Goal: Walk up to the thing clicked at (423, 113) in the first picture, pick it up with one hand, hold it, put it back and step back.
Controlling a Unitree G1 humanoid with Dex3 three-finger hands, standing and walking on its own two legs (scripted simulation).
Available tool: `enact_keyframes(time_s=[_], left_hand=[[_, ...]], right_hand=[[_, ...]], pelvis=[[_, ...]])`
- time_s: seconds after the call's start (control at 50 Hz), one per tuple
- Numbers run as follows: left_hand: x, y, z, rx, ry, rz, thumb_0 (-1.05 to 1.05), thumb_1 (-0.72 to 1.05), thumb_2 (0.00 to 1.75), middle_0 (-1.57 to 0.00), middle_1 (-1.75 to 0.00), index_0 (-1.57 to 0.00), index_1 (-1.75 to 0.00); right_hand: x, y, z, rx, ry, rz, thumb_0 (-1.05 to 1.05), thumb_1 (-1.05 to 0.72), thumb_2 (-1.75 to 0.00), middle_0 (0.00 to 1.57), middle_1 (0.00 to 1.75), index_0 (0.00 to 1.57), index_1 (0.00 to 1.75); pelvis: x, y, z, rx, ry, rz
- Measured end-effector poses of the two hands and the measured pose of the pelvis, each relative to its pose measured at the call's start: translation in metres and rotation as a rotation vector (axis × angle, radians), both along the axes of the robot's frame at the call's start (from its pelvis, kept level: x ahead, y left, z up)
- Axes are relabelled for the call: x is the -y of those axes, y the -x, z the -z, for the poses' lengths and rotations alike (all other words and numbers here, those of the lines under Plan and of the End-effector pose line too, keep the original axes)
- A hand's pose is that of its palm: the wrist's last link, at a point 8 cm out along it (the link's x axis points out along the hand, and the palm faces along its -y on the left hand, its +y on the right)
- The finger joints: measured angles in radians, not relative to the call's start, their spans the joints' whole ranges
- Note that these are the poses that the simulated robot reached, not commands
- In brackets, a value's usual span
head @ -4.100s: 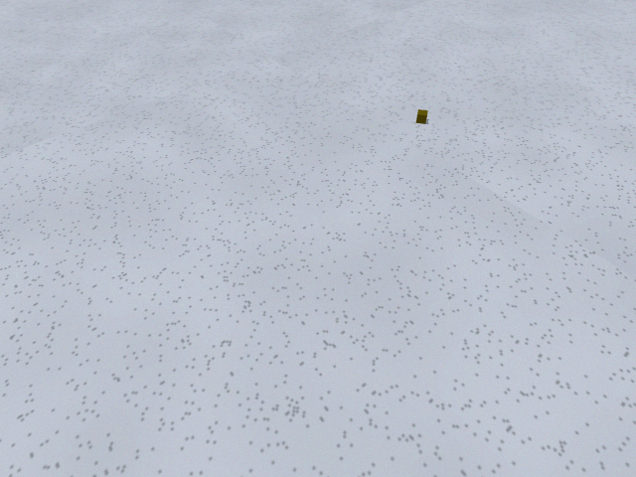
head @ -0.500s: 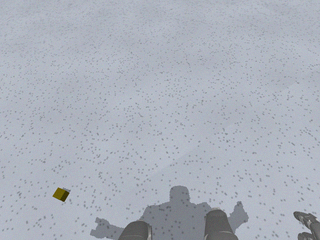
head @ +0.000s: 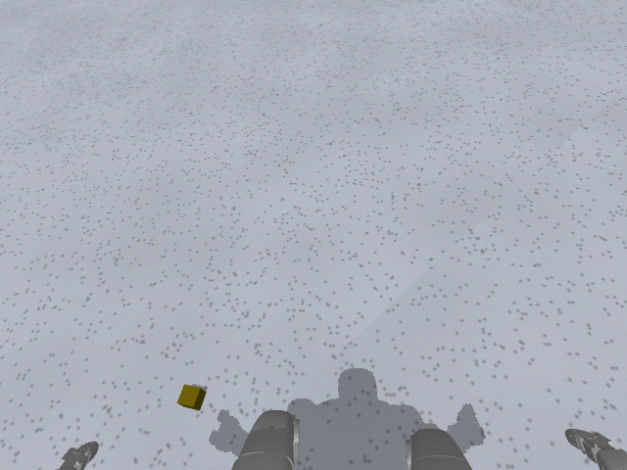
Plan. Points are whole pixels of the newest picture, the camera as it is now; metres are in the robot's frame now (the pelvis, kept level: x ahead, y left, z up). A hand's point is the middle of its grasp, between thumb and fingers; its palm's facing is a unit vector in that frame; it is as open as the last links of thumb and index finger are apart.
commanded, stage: walk up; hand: left
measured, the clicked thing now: (192, 397) +0.38 +0.46 -0.70
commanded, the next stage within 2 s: none
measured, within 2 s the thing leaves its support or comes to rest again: neither
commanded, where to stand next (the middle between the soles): -0.06 +0.32 m, yaw -16 degrees
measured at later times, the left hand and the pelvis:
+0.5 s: hand out of the picture -0.02 +0.51 -0.12, palm faces -0.19 -0.82 -0.54, open 7.4 cm; pelvis -0.12 +0.24 +0.00, yaw -9 degrees
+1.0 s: hand out of the picture -0.06 +0.68 -0.13, palm faces -0.21 -0.90 -0.38, open 7.4 cm; pelvis -0.19 +0.41 +0.02, yaw -14 degrees
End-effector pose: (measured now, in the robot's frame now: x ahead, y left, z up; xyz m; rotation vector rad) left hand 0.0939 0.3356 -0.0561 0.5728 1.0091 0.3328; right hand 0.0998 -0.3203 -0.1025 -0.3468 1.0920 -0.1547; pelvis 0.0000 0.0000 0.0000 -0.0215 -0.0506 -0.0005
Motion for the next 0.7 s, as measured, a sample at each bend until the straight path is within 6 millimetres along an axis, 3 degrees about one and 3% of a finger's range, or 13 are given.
enact_keyframes(time_s=[0.12, 0.2, 0.26, 0.32, 0.42, 0.48, 0.58, 0.7], left_hand=[[-0.097, 0.011, 0.014, -0.013, -0.036, 0.080, 0.00, 0.89, 0.90, -0.21, -0.30, -0.22, -0.30], [-0.163, 0.023, 0.033, -0.037, -0.062, 0.038, 0.00, 0.89, 0.90, -0.21, -0.30, -0.21, -0.30], [-0.182, 0.032, 0.034, -0.064, -0.027, 0.015, 0.00, 0.90, 0.90, -0.20, -0.30, -0.21, -0.30], [-0.189, 0.044, 0.031, -0.090, 0.022, 0.029, 0.00, 0.90, 0.90, -0.20, -0.30, -0.21, -0.30], [-0.191, 0.074, 0.026, -0.137, 0.068, 0.077, 0.00, 0.90, 0.90, -0.20, -0.30, -0.21, -0.30], [-0.204, 0.100, 0.024, -0.173, 0.055, 0.110, 0.00, 0.90, 0.90, -0.21, -0.30, -0.21, -0.30], [-0.251, 0.131, 0.007, -0.145, 0.012, 0.084, 0.00, 0.89, 0.90, -0.21, -0.30, -0.22, -0.30], [-0.321, 0.140, -0.006, -0.081, -0.025, 0.109, 0.00, 0.89, 0.90, -0.21, -0.30, -0.22, -0.30]], right_hand=[[-0.057, 0.007, 0.004, 0.093, 0.069, 0.018, 0.01, -0.91, -0.90, 0.21, 0.30, 0.20, 0.30], [-0.114, 0.049, 0.010, 0.066, 0.080, 0.046, 0.01, -0.91, -0.90, 0.20, 0.30, 0.20, 0.30], [-0.153, 0.093, 0.008, -0.029, 0.046, 0.096, 0.01, -0.91, -0.90, 0.20, 0.30, 0.20, 0.30], [-0.186, 0.126, 0.004, -0.095, 0.019, 0.126, 0.01, -0.91, -0.90, 0.21, 0.30, 0.20, 0.30], [-0.217, 0.160, 0.014, -0.126, -0.007, 0.134, 0.01, -0.90, -0.90, 0.21, 0.30, 0.21, 0.30], [-0.234, 0.172, 0.028, -0.113, -0.019, 0.164, 0.01, -0.90, -0.90, 0.21, 0.30, 0.20, 0.30], [-0.276, 0.188, 0.031, -0.095, -0.048, 0.166, 0.01, -0.91, -0.90, 0.21, 0.30, 0.20, 0.30], [-0.320, 0.215, 0.029, -0.029, -0.048, 0.205, 0.01, -0.91, -0.90, 0.21, 0.30, 0.20, 0.30]], pelvis=[[-0.087, 0.027, 0.025, -0.021, 0.005, 0.038], [-0.134, 0.048, 0.034, 0.020, -0.026, 0.098], [-0.155, 0.056, 0.021, 0.001, 0.035, 0.072], [-0.172, 0.068, 0.007, -0.022, 0.017, 0.085], [-0.209, 0.091, 0.002, -0.047, -0.007, 0.122], [-0.235, 0.110, 0.005, -0.015, 0.022, 0.156], [-0.274, 0.135, 0.001, 0.011, -0.017, 0.154], [-0.333, 0.161, 0.004, 0.008, -0.046, 0.175]])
